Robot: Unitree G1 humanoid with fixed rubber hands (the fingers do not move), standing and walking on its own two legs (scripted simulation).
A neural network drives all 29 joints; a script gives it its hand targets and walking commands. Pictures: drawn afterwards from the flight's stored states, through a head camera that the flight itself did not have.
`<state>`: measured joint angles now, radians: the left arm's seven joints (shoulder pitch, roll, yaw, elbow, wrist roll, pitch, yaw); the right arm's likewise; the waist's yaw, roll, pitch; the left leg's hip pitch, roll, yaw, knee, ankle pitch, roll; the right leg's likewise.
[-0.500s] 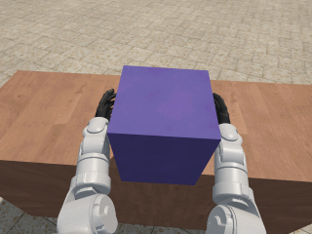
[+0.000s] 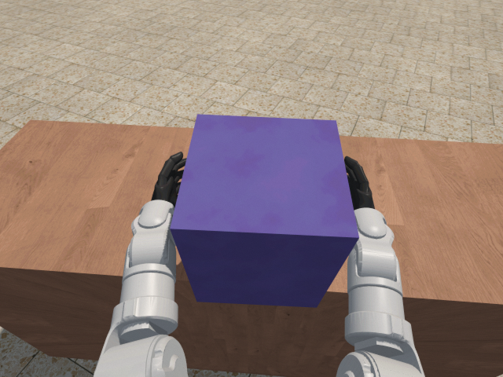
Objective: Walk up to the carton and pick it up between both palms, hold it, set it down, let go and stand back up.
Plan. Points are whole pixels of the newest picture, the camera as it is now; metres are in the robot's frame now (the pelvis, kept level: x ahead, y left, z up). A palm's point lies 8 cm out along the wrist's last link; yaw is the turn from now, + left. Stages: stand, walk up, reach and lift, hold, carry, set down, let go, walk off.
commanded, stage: set down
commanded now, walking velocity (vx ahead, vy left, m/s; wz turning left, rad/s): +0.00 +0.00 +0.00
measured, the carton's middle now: (261, 217) +0.35 -0.02 +0.08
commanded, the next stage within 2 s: none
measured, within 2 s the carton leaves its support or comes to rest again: rests again in 0.62 s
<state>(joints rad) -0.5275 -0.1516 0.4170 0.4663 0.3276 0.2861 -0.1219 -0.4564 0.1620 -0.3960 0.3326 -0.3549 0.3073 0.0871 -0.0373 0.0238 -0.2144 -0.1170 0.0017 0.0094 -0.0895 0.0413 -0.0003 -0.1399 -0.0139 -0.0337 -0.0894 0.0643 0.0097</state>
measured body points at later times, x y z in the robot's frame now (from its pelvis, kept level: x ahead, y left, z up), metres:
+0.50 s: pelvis -0.04 -0.01 +0.00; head -0.09 -0.01 +0.45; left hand +0.38 +0.12 +0.18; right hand +0.35 -0.21 +0.16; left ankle -0.02 +0.12 -0.75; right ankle -0.01 -0.12 -0.75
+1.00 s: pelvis -0.01 +0.01 +0.00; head -0.02 +0.01 +0.45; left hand +0.42 +0.16 +0.16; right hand +0.38 -0.24 +0.16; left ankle -0.02 +0.12 -0.75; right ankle -0.01 -0.12 -0.75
